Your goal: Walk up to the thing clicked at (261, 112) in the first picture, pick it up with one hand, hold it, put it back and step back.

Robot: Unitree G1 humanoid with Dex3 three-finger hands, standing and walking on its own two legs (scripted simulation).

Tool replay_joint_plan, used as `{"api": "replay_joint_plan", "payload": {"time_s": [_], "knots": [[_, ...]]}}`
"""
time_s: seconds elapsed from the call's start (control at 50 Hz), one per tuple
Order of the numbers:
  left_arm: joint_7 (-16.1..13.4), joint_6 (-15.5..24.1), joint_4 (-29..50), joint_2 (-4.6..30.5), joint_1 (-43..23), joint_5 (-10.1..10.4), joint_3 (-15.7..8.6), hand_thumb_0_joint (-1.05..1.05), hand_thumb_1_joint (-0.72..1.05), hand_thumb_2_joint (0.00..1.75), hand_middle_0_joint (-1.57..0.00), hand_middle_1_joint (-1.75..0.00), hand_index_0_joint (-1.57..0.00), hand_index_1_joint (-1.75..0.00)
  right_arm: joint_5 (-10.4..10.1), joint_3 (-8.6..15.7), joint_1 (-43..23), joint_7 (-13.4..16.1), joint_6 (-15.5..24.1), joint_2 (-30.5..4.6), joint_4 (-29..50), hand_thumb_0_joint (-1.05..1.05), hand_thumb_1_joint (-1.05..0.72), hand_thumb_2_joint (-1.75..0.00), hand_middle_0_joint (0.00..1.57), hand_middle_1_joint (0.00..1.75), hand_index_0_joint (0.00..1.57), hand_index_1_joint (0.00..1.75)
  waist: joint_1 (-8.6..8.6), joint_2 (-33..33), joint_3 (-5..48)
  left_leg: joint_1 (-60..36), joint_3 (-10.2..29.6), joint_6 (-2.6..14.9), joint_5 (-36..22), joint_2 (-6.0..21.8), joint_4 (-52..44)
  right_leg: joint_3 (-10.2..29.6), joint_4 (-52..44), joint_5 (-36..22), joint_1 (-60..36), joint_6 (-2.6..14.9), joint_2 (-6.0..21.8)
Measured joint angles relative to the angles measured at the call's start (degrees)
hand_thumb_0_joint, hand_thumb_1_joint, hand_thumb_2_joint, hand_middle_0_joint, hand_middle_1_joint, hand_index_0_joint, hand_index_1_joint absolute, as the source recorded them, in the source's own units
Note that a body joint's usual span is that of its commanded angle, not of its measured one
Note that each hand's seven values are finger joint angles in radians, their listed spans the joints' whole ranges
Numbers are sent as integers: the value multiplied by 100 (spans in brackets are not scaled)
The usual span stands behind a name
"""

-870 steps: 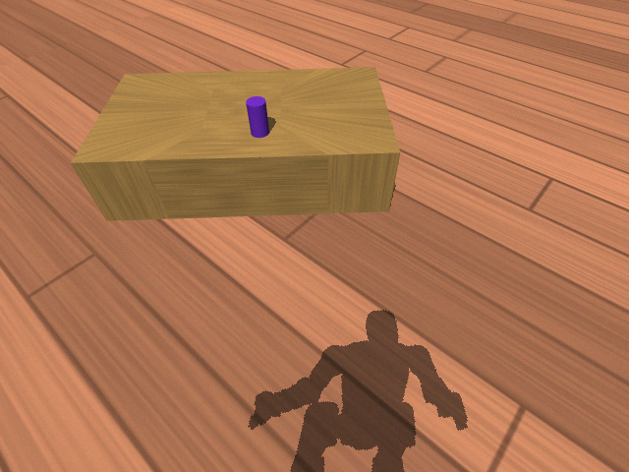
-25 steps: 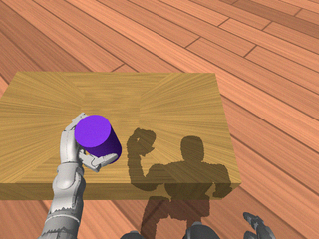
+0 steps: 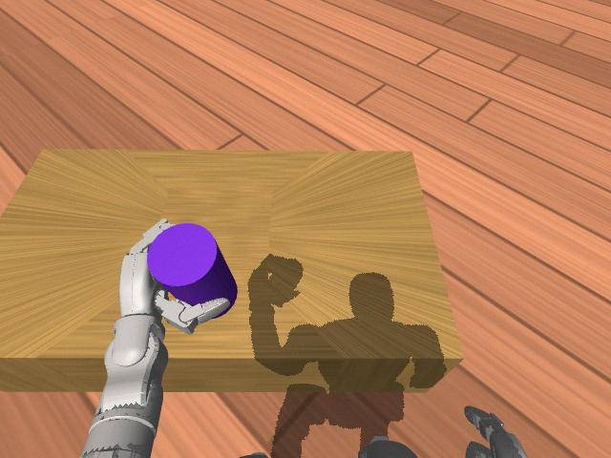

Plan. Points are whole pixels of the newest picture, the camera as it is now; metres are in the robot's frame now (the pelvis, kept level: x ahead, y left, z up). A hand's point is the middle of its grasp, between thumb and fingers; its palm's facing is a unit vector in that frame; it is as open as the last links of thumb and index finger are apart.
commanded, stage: hold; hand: left
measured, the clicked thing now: (198, 275) +0.33 +0.16 +0.05
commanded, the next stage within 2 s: none
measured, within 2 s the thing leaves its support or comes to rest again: neither
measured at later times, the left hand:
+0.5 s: hand (187, 276) +0.33 +0.17 +0.05, palm faces +0.11 -0.99 +0.00, open 10.9 cm
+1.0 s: hand (185, 273) +0.34 +0.17 +0.05, palm faces +0.13 -0.99 +0.00, open 10.9 cm
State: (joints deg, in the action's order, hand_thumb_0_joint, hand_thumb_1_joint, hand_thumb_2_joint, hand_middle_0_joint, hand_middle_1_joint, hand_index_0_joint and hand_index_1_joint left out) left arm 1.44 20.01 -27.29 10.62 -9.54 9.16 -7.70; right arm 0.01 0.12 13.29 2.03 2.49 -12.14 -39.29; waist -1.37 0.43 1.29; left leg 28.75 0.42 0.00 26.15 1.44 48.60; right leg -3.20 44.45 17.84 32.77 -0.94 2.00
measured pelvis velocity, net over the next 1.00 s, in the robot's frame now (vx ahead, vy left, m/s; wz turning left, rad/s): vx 0.00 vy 0.00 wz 0.00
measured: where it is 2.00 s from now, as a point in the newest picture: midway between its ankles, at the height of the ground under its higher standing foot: outside the picture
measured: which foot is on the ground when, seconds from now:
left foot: down 0.00-1.00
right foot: down 0.00-1.00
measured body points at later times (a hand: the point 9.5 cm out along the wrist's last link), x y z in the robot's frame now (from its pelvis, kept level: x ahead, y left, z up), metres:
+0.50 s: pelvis +0.00 +0.00 +0.00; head +0.04 +0.01 +0.45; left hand +0.32 +0.23 +0.05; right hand +0.12 -0.24 -0.11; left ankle -0.02 +0.11 -0.70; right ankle +0.05 -0.14 -0.70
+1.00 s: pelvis +0.00 +0.00 +0.00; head +0.04 +0.01 +0.45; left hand +0.32 +0.23 +0.05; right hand +0.12 -0.24 -0.10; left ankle -0.02 +0.11 -0.70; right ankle +0.05 -0.14 -0.70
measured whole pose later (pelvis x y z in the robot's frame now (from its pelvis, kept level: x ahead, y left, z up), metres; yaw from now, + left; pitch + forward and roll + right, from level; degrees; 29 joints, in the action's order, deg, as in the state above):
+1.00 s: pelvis +0.00 +0.00 +0.00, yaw +0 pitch +5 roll -2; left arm 1.4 20.7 -29.6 10.8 -10.8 9.1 -8.0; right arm 0.0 0.0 13.2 1.6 3.5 -12.0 -39.9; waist -1.3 0.2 1.0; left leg 27.2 0.4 0.3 25.2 1.1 47.0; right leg -3.2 42.5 16.8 31.0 -1.2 2.2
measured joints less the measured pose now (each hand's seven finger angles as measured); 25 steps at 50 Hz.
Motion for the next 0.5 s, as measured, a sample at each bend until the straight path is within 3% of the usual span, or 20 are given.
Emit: {"api": "replay_joint_plan", "payload": {"time_s": [0.5], "knots": [[18, -2, -104, -6, -50, -1, 19, -6, -61, 101, -66, -107, -76, -116, 10, 2, 12, -40, 86, -8, -50, 1, -92, -90, 20, 30, 20, 30, 23, -7, -45, -132, -20, 38, -81, -31, -124, 21, -163, -102, -152, -35, 23]]}}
